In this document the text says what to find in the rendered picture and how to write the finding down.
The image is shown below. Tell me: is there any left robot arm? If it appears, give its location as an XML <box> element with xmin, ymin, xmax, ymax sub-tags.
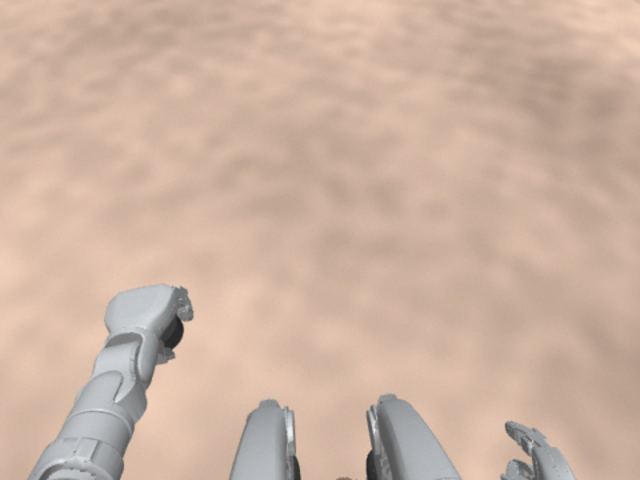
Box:
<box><xmin>27</xmin><ymin>327</ymin><xmax>160</xmax><ymax>480</ymax></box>

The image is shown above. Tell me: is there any left robot hand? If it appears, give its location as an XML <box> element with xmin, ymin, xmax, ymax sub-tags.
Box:
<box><xmin>105</xmin><ymin>284</ymin><xmax>194</xmax><ymax>365</ymax></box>

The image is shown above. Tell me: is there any right robot hand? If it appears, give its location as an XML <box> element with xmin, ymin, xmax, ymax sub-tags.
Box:
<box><xmin>500</xmin><ymin>421</ymin><xmax>576</xmax><ymax>480</ymax></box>

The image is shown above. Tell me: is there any tin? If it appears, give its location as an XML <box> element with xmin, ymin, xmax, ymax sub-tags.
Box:
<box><xmin>161</xmin><ymin>315</ymin><xmax>184</xmax><ymax>350</ymax></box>

